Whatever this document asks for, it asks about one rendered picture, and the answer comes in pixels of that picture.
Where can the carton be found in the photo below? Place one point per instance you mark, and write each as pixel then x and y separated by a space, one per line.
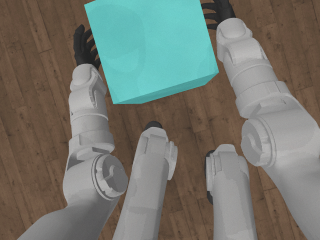
pixel 150 49

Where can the right robot upper arm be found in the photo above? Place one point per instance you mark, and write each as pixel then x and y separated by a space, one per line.
pixel 286 144

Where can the robot left foot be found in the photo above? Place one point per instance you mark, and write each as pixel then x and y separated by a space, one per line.
pixel 153 124

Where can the left robot thigh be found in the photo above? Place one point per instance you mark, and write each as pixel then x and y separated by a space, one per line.
pixel 142 208

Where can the left robot upper arm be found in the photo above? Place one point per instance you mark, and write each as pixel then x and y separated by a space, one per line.
pixel 92 190

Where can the robot right forearm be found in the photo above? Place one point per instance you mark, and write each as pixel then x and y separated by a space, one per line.
pixel 256 86

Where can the robot right hand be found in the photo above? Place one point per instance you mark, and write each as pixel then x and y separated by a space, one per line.
pixel 223 11

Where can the robot left hand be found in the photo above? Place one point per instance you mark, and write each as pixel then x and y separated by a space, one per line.
pixel 82 48

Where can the robot left forearm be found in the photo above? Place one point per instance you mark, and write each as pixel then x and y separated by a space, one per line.
pixel 88 116

